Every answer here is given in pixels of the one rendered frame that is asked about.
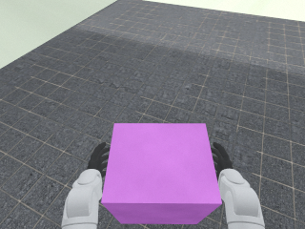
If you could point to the robot right hand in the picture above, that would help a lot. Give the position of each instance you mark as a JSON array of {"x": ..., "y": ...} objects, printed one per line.
[{"x": 222, "y": 159}]

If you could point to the robot right forearm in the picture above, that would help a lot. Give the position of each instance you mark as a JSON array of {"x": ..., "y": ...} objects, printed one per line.
[{"x": 242, "y": 206}]

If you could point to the robot left forearm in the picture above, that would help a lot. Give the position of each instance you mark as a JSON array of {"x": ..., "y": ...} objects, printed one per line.
[{"x": 82, "y": 203}]

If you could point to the carton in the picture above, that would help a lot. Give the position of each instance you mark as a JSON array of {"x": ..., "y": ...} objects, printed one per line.
[{"x": 160, "y": 173}]

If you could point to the robot left hand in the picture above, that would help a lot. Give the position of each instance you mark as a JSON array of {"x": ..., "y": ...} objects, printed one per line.
[{"x": 97, "y": 158}]

